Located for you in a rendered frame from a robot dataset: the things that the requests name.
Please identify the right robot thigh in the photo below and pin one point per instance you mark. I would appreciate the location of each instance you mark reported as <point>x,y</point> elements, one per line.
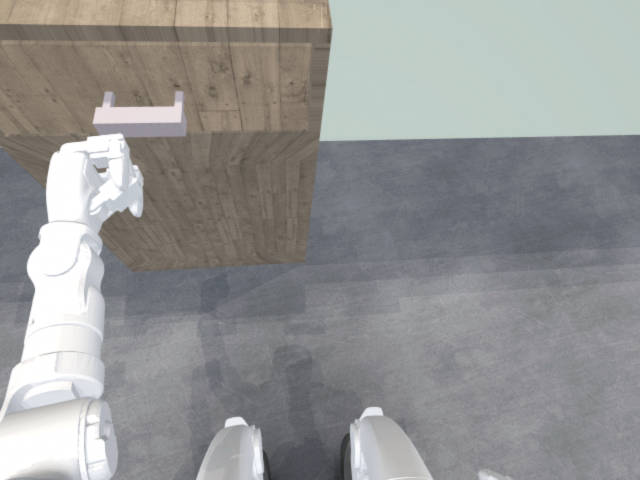
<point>381,447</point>

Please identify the robot left upper arm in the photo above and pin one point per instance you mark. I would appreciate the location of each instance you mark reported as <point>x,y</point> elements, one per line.
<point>69,440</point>

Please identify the drawer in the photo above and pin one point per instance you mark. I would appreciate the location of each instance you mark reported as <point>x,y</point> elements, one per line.
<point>53,87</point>

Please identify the robot left forearm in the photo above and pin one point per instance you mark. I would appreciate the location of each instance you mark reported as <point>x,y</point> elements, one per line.
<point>62,346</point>

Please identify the handle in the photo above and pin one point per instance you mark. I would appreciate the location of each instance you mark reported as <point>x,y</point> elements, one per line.
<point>141,121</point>

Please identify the right robot shin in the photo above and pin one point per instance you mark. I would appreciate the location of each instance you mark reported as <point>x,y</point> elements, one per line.
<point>370,411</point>

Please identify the cabinet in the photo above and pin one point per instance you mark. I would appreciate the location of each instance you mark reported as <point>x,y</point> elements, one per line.
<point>210,198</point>

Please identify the robot left hand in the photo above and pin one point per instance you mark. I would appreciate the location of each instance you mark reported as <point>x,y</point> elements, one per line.
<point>73,182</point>

